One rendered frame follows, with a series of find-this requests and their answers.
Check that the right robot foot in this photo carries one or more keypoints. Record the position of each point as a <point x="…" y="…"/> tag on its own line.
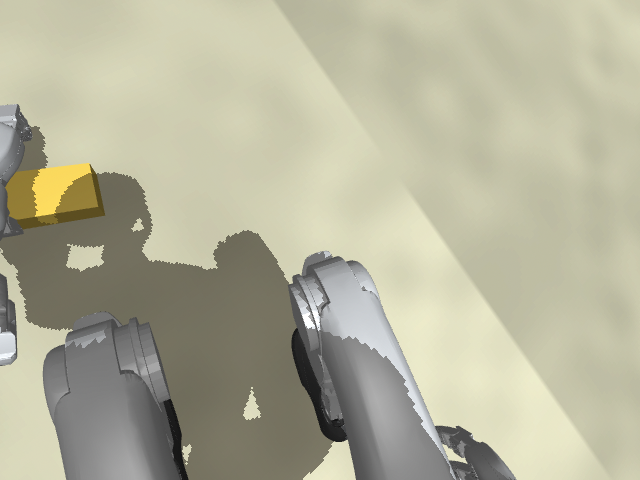
<point x="332" y="429"/>

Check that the right robot hand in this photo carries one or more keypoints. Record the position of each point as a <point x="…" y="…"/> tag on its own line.
<point x="482" y="461"/>

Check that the left robot arm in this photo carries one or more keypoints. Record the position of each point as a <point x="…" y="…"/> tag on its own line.
<point x="8" y="329"/>

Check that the left robot hand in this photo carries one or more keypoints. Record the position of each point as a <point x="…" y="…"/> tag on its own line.
<point x="14" y="130"/>

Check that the left robot foot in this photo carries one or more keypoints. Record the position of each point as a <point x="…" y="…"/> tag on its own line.
<point x="177" y="436"/>

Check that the carton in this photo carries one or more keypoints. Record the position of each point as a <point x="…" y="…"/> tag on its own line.
<point x="54" y="195"/>

